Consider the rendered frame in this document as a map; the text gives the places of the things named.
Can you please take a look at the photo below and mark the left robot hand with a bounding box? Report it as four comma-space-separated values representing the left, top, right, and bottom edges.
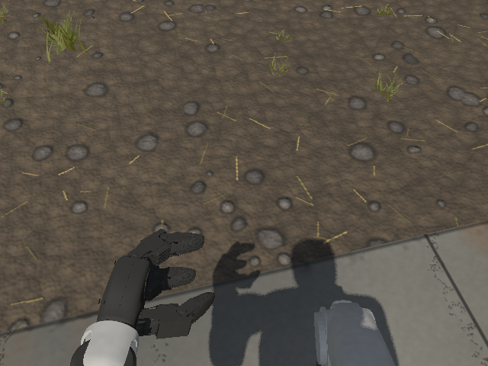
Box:
97, 229, 215, 339

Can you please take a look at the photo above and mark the left robot forearm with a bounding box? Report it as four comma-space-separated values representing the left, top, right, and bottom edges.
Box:
70, 320, 139, 366

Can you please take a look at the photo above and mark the robot right thigh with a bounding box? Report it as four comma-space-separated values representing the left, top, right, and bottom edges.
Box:
314, 303, 396, 366

